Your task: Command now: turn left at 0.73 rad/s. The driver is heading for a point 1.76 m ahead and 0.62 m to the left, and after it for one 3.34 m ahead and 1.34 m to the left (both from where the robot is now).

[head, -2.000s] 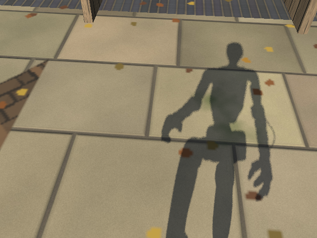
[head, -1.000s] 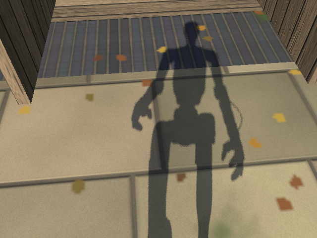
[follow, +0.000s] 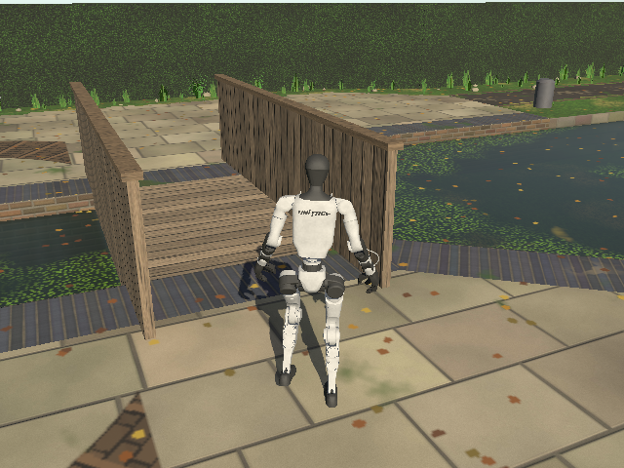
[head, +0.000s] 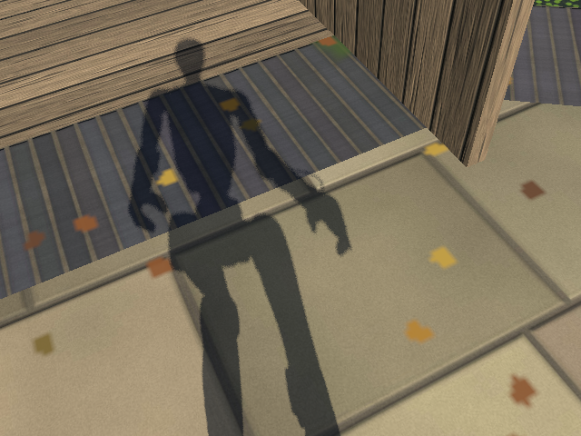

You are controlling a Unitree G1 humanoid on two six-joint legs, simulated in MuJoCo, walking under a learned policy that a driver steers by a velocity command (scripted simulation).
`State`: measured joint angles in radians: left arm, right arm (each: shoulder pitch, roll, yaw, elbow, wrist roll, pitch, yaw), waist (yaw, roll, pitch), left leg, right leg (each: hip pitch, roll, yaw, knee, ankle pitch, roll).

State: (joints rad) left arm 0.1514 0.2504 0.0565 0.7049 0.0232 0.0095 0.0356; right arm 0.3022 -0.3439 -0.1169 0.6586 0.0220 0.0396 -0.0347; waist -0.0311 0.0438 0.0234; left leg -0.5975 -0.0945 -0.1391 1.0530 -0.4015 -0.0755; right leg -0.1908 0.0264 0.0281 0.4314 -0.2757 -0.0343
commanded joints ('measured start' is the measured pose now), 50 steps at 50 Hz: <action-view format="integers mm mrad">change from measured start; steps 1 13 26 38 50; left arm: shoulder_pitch -100 -25 -8 -113 25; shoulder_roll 108 228 139 125 229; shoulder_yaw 21 74 32 -4 82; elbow -92 -46 -52 -97 -141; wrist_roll -9 -58 -16 20 -62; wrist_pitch -17 -16 -32 -48 18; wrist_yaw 17 -23 -14 -48 1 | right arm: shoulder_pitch -3 -127 -181 -40 -168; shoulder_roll -58 -52 -169 -23 -6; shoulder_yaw -10 11 -22 52 20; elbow -81 -182 -193 -100 -83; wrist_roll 0 5 -7 -65 -6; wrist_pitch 3 20 -8 -29 -76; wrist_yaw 4 70 2 16 20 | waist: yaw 4 40 54 -90 44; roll -161 -197 61 -222 -189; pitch -32 -64 -171 -56 -160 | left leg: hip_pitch -148 154 390 367 169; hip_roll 98 127 239 71 8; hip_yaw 71 242 -220 -15 7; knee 208 -401 -670 -484 -434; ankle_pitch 58 109 489 20 -68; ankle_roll -44 58 299 50 33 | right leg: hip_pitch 92 143 -346 -187 158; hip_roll -252 -344 4 -249 -199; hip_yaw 60 -123 65 375 567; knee -94 59 462 -121 -16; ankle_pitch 565 633 -56 133 464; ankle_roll -163 -107 125 -148 -176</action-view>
